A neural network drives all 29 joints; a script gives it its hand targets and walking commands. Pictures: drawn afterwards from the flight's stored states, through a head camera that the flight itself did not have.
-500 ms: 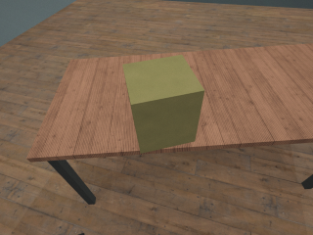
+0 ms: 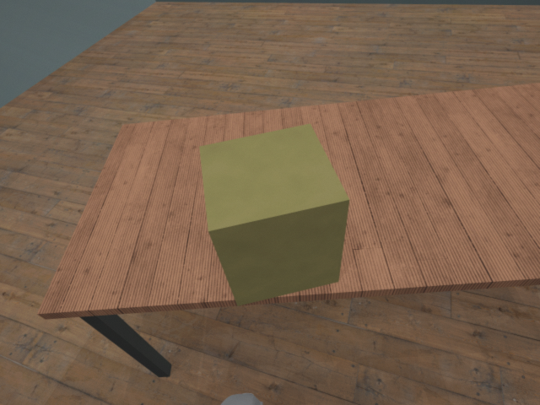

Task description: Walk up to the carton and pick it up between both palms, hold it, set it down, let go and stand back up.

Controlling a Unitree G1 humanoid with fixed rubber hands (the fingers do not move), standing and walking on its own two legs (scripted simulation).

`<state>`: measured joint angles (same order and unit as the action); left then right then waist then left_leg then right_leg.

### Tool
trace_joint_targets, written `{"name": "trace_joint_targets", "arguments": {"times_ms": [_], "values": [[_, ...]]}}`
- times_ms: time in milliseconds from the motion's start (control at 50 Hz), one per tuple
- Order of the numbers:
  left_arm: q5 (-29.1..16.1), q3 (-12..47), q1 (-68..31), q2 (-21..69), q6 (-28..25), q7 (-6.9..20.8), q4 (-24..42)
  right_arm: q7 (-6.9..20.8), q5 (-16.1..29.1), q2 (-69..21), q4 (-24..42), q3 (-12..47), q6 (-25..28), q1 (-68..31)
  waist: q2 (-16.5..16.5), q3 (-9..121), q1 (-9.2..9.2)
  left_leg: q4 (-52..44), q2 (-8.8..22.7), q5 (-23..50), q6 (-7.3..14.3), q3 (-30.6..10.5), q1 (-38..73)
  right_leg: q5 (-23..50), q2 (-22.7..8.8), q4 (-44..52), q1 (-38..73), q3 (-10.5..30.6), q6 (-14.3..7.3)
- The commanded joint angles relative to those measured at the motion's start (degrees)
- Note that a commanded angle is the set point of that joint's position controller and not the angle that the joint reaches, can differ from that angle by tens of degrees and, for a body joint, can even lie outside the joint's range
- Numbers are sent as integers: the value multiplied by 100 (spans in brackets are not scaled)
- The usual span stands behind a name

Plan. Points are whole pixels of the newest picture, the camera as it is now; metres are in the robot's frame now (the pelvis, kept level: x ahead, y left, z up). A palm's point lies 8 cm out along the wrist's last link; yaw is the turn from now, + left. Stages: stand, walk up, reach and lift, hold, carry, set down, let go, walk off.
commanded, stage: walk up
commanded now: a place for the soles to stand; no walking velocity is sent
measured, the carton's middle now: (272, 217) +0.46 +0.06 -0.02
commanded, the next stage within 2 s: none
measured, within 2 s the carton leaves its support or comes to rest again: neither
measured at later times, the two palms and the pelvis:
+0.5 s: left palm out of the picture +0.12 +0.28 -0.12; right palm out of the picture +0.16 -0.24 -0.12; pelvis +0.05 +0.01 -0.02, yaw +2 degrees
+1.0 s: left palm out of the picture +0.14 +0.28 -0.11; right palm (469, 397) +0.19 -0.24 -0.11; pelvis +0.06 +0.01 -0.02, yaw +6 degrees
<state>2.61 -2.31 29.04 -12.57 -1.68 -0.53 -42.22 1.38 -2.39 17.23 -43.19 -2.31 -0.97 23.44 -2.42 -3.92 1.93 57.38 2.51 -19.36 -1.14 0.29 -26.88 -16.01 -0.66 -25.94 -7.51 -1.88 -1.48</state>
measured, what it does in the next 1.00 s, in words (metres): steps on the spot: left foot, then right foot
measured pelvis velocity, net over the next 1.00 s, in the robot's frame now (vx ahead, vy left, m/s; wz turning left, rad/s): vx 0.06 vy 0.01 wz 0.10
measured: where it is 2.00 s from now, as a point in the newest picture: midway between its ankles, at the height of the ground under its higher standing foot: outside the picture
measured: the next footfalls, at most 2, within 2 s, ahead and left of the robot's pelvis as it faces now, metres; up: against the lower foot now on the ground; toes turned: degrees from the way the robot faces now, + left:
left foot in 0.16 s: +0.16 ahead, +0.14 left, +0.00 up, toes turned +3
right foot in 0.42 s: +0.07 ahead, -0.09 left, +0.00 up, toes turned +4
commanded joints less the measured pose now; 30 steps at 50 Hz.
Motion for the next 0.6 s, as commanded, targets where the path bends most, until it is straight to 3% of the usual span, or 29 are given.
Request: {"name": "trace_joint_targets", "arguments": {"times_ms": [0,40,60,100,120,140,160,180,200,260,300,340,380,420,440,460,500,520,580], "values": [[-82,-204,-115,-1079,-109,-30,491,-44,64,1,682,-6,175,-201,1244,-12,-70,-1291,-98,561,-87,275,253,3777,-795,270,-68,176,-746],[-160,-210,-36,-1179,-11,-33,503,-108,70,-13,741,23,147,-396,1245,80,52,-1750,-163,891,-39,445,559,3886,-924,-98,-143,330,-815],[-178,-196,65,-1145,36,-30,546,-127,54,35,751,22,127,-489,1086,147,91,-1911,-235,1051,13,454,778,3775,-962,-190,-223,449,-746],[-191,-155,-238,-1293,111,-44,693,-182,33,225,706,-37,136,-142,712,441,-236,-2759,-204,1855,193,311,1776,2848,-1007,-685,-622,645,-538],[-244,-76,-218,-1159,110,-38,689,-213,32,429,666,-104,190,-4,312,488,-331,-3032,44,2515,349,92,2249,2131,-758,-1068,-908,497,-257],[-256,-1,11,-970,96,-36,794,-235,6,767,690,-202,215,77,-224,806,-391,-2838,802,3620,713,-727,2748,1087,-485,-1794,-1312,261,36],[-283,101,418,-675,143,-61,830,-252,101,887,762,-228,186,61,-776,1167,-353,-2939,1749,4278,1404,-1816,2641,-1158,-9,-2723,-1201,-63,277],[-237,79,357,-705,317,-120,736,-279,189,894,789,-232,118,-35,-505,991,-369,-3213,2028,3502,1874,-2027,2060,-2379,-143,-2904,-1134,167,303],[-189,56,133,-788,405,-137,725,-305,235,786,796,-198,74,-215,-332,749,-362,-3434,1888,2518,1819,-2033,1759,-2356,-190,-3143,-1361,307,291],[-183,-42,65,-896,421,-98,613,-359,137,684,866,-142,-9,-673,-605,408,-225,-3663,1270,1080,1262,-1558,1133,-1968,-253,-2479,-1249,324,323],[-185,-56,25,-822,360,-55,611,-337,94,734,861,-180,-40,-908,-743,385,-184,-3645,1078,638,1116,-1313,891,-1514,-164,-1995,-993,50,334],[-157,-110,-183,-845,276,-24,693,-289,153,691,865,-164,-45,-1125,-462,274,-96,-3379,974,848,970,-1172,531,-504,-108,-1179,-597,-41,257],[-139,-154,-109,-928,196,9,760,-210,217,692,864,-128,-67,-1192,-320,320,41,-3364,757,-222,627,-1012,44,-54,-94,-408,-93,27,58],[-160,-237,-758,-1340,109,8,983,-125,316,427,936,-43,-61,-1032,468,109,-223,-2580,28,-481,142,-327,251,-1207,-1074,545,-1024,1470,-373],[-230,-266,-1171,-1497,114,9,1009,-111,273,359,856,-77,-63,-945,774,-177,-349,-2107,-141,-134,124,-65,987,-1615,-1421,864,-1915,1635,-591],[-236,-221,-1438,-1437,103,7,1045,-74,212,422,812,-108,-40,-911,761,-322,-444,-2043,-130,160,174,-169,1324,-1470,-1349,899,-2303,1487,-557],[-242,-137,-1374,-1321,88,40,1001,-43,182,568,840,-123,64,-894,611,-125,-430,-2526,2,680,277,-377,1365,-841,-1001,541,-1946,930,-305],[-259,-125,-1309,-1303,88,60,978,-45,168,624,846,-124,117,-897,620,72,-358,-2632,94,901,320,-556,1318,-559,-851,321,-1618,671,-208],[-282,-77,-1047,-1192,111,99,984,-51,203,720,812,-130,177,-882,620,559,-197,-2869,294,772,423,-859,1171,-474,-618,62,-994,456,-133]]}}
